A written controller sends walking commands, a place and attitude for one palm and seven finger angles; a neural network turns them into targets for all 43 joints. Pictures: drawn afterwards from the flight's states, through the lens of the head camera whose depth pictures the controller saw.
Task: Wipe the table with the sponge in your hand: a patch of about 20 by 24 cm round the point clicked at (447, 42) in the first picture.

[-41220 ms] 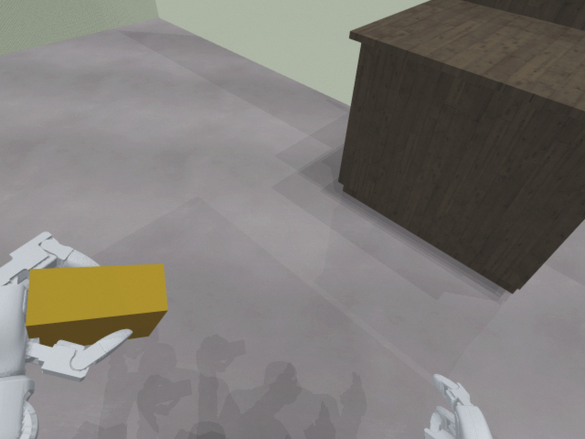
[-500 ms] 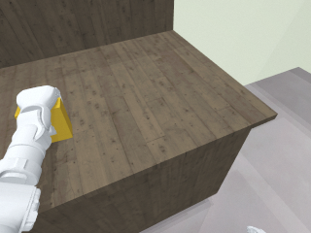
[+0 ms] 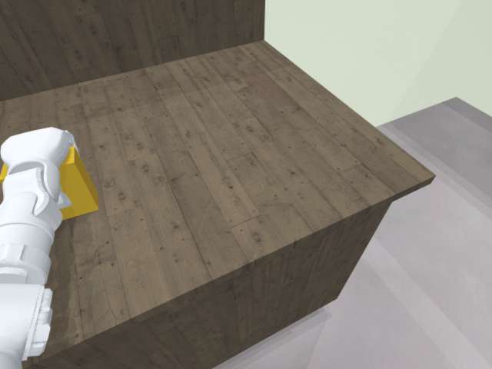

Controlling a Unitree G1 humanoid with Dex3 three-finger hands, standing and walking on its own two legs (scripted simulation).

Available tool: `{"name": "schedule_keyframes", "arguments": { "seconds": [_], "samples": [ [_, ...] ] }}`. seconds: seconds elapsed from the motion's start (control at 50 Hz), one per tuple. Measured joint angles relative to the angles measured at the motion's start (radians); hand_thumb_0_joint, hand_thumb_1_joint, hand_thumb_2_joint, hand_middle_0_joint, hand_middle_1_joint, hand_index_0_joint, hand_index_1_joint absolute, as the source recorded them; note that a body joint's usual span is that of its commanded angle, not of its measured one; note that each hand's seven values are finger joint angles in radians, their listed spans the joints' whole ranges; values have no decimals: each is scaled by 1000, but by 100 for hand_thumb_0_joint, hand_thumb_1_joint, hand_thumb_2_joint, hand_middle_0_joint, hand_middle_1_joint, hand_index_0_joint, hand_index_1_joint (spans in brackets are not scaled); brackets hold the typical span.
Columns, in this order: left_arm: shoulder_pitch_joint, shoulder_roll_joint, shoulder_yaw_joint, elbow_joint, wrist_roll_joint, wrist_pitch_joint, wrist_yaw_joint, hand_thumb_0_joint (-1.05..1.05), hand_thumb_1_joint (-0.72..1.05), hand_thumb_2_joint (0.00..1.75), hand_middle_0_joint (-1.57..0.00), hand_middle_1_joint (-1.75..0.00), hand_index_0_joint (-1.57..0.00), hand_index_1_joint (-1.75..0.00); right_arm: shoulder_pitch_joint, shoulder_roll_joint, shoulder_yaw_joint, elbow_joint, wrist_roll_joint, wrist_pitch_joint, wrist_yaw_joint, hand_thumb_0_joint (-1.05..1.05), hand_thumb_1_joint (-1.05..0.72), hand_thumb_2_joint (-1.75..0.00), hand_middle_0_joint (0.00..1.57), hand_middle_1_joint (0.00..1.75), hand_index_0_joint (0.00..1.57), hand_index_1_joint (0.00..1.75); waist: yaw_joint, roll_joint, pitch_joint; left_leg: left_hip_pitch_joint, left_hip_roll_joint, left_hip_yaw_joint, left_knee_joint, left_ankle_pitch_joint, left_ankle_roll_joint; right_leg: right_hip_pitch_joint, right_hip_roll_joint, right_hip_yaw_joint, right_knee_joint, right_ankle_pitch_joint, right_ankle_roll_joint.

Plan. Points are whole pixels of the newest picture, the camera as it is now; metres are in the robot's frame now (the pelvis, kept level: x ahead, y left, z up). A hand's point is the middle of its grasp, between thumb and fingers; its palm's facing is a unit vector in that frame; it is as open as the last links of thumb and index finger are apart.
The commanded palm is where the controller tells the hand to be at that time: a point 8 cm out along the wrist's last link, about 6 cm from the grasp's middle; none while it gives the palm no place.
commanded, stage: slide back across to the first lane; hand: left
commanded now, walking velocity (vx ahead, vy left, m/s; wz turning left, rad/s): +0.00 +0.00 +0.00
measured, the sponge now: (59, 194) +0.39 +0.35 +0.08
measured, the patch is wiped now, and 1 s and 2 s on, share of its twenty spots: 1.00 1.00 1.00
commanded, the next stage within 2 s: wipe back along the first lane in 0.40 s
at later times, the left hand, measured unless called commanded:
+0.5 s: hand (6, 191) +0.36 +0.40 +0.12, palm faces -0.11 +0.00 -0.99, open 9.6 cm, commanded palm +0.34 +0.39 +0.18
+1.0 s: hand (1, 215) +0.31 +0.39 +0.11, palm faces -0.04 -0.02 -1.00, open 9.6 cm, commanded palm +0.28 +0.37 +0.16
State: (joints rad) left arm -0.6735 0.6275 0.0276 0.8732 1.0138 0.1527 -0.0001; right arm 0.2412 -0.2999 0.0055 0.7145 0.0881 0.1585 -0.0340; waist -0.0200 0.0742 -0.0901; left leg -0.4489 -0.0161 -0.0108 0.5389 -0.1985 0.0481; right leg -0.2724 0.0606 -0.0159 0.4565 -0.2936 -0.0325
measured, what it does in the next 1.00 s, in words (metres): stands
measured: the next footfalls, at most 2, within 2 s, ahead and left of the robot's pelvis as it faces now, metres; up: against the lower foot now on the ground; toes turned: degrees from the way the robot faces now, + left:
none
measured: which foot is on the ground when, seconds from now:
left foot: down 0.00-1.00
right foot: down 0.00-1.00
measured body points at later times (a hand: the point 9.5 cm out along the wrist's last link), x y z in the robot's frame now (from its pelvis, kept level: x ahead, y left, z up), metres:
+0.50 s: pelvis +0.01 +0.01 +0.00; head +0.04 +0.00 +0.45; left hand +0.36 +0.39 +0.17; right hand +0.18 -0.24 -0.11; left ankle +0.04 +0.09 -0.73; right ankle -0.04 -0.11 -0.73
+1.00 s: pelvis +0.00 +0.01 +0.00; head +0.01 -0.01 +0.45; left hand +0.31 +0.38 +0.17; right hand +0.17 -0.23 -0.11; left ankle +0.04 +0.09 -0.73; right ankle -0.04 -0.11 -0.73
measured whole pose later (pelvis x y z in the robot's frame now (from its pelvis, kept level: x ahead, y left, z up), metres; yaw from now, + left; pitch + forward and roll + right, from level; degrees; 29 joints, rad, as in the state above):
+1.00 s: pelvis +0.00 +0.01 +0.00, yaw +2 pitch +2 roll -2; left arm -0.34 0.65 0.08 0.48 0.94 0.16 -0.05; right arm 0.16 -0.30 0.01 0.68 0.08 0.16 -0.03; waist 0.05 0.09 -0.05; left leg -0.36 -0.05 -0.03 0.51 -0.18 0.07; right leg -0.17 0.04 -0.03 0.41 -0.28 -0.02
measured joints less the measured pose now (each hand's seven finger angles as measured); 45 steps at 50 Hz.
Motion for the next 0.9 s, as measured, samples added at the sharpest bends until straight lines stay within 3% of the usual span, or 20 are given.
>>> {"name": "schedule_keyframes", "arguments": {
  "seconds": [0.16, 0.28, 0.46, 0.72, 0.9],
  "samples": [
    [42, 47, 28, -34, 5, 7, -34, 0, -50, 110, -77, -141, -80, -138, -16, -1, 2, -13, 0, -5, -2, 1, -91, -90, 20, 30, 20, 30, 2, -1, 13, 27, -6, 2, -13, -3, 6, 32, -6, 3, -24, 3, 5],
    [104, 71, 41, -116, -16, -19, -73, 0, -50, 110, -77, -141, -80, -138, -27, -5, -4, -29, 0, -13, -5, 1, -91, -90, 20, 30, 20, 30, 22, 0, 25, 47, -15, -5, -18, -8, 11, 61, -13, -5, -43, 1, 10],
    [131, 68, 44, -185, -24, -50, -86, 0, -49, 110, -77, -141, -80, -138, -74, -2, 1, -36, -6, -17, -7, 1, -91, -90, 20, 30, 20, 30, 53, -5, 41, 54, -29, -20, -25, -1, 15, 75, -24, -21, -50, 1, 12],
    [211, 66, 63, -264, -48, -58, -81, 0, -49, 110, -76, -142, -79, -139, -79, 5, 7, -49, -9, -7, -2, 1, -91, -90, 20, 30, 20, 30, 60, 5, 44, 65, -30, -18, -35, 8, 18, 85, -25, -19, -61, 12, 16],
    [305, 37, 67, -360, -76, -15, -52, 0, -48, 110, -75, -143, -78, -140, -73, 0, 6, -40, -6, 8, 3, 1, -91, -90, 20, 30, 20, 30, 63, 12, 44, 81, -30, -14, -34, 11, 19, 96, -25, -15, -49, 10, 16]
  ]
}}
